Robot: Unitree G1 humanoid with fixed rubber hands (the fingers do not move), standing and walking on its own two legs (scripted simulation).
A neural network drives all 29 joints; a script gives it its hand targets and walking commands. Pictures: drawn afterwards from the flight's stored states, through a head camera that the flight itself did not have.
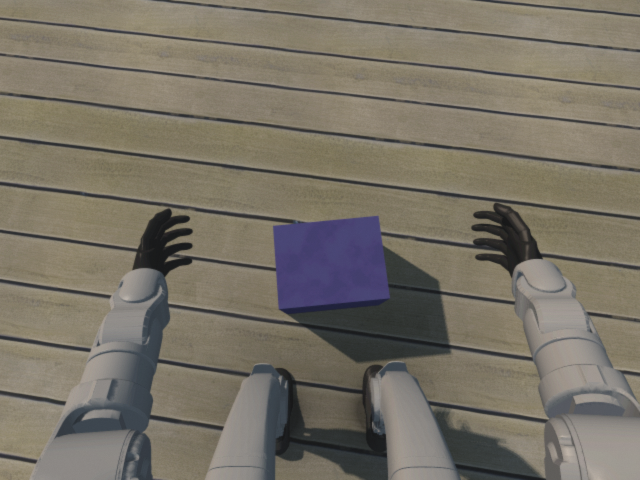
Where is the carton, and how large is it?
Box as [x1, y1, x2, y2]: [273, 216, 389, 313]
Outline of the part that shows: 378,216 273,226 279,309 286,313 366,306 379,304 389,298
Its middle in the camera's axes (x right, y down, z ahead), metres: +0.03 +0.07 +0.99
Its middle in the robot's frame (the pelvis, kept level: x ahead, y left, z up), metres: +0.44 +0.00 -0.59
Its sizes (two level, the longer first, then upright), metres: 0.253 0.197 0.198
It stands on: the floor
